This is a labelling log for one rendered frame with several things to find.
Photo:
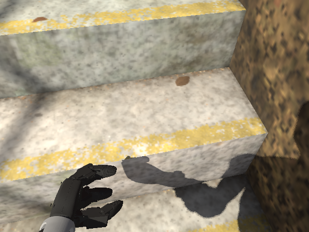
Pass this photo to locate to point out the robot left hand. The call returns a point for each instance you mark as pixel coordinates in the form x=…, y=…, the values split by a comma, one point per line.
x=72, y=197

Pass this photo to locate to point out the left robot forearm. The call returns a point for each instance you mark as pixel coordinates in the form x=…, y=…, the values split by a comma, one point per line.
x=57, y=224

